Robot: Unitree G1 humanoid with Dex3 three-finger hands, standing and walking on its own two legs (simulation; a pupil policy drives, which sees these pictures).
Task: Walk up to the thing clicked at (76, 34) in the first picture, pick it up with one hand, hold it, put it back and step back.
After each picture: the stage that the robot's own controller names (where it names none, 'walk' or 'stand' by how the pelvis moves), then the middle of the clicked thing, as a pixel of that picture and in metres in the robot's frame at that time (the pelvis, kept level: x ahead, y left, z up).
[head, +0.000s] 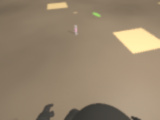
stand; (75, 30) +2.08 +0.42 -0.65
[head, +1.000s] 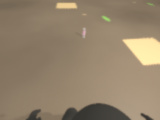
walk; (84, 33) +1.97 +0.15 -0.64
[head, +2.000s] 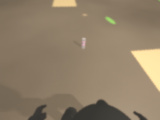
walk; (83, 43) +1.38 +0.12 -0.65
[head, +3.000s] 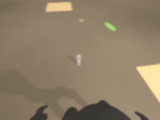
walk; (78, 60) +0.90 +0.17 -0.65
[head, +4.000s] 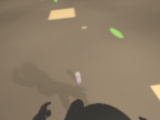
walk; (78, 78) +0.58 +0.20 -0.63
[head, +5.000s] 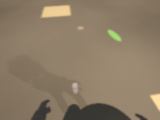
stand; (75, 88) +0.39 +0.17 -0.63
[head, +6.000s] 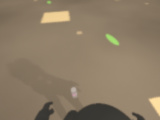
stand; (74, 92) +0.38 +0.19 -0.65
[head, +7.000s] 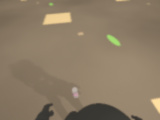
stand; (75, 93) +0.39 +0.19 -0.66
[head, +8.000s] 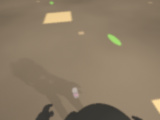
stand; (75, 93) +0.38 +0.18 -0.66
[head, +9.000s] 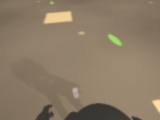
stand; (75, 93) +0.37 +0.18 -0.66
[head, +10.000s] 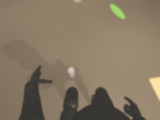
go down; (71, 72) +0.42 +0.16 -0.51
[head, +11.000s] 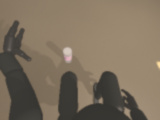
go down; (68, 56) +0.48 +0.17 -0.29
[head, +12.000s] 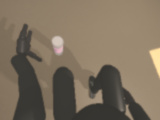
close in; (58, 47) +0.48 +0.19 -0.22
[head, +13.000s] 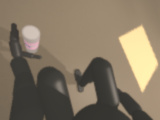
close; (31, 42) +0.48 +0.23 -0.17
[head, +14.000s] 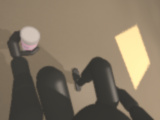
lift; (29, 42) +0.46 +0.23 -0.17
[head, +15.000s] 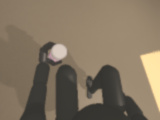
lift; (55, 55) +0.37 +0.22 -0.10
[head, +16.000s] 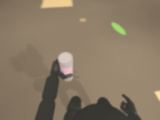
hold; (67, 69) +0.31 +0.16 +0.06
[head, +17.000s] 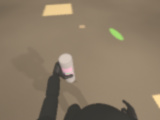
hold; (68, 70) +0.31 +0.16 +0.05
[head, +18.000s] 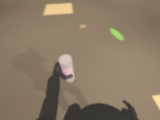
crouch; (68, 70) +0.31 +0.16 +0.04
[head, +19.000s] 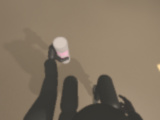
crouch; (63, 52) +0.43 +0.16 -0.04
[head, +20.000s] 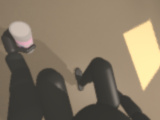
lower; (25, 41) +0.47 +0.25 -0.18
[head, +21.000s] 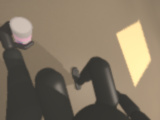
lower; (23, 37) +0.48 +0.25 -0.18
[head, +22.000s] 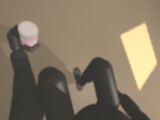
lower; (29, 39) +0.47 +0.24 -0.18
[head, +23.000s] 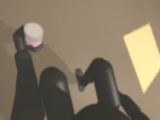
lower; (34, 40) +0.47 +0.23 -0.16
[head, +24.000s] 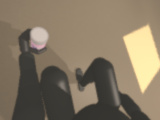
loosen; (38, 43) +0.46 +0.21 -0.17
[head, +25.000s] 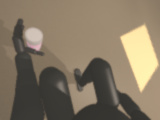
withdraw; (34, 43) +0.46 +0.22 -0.18
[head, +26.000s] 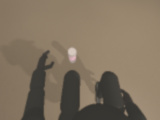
walk; (72, 56) +0.48 +0.15 -0.29
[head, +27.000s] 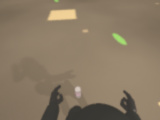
stand; (78, 92) +0.38 +0.13 -0.59
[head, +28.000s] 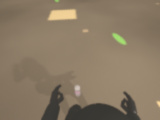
stand; (77, 91) +0.40 +0.14 -0.60
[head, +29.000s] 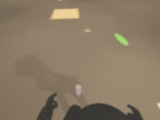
stand; (78, 90) +0.40 +0.13 -0.62
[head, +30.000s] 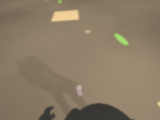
walk; (79, 91) +0.41 +0.14 -0.65
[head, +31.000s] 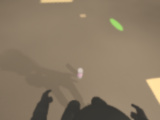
walk; (80, 73) +0.53 +0.09 -0.64
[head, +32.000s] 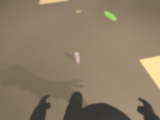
walk; (77, 58) +0.80 +0.22 -0.61
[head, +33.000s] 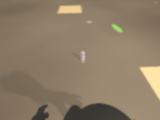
stand; (83, 57) +1.03 +0.14 -0.64
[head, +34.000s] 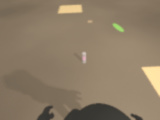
stand; (84, 57) +1.02 +0.12 -0.66
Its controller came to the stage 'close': yes
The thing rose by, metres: 0.70
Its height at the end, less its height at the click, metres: +0.00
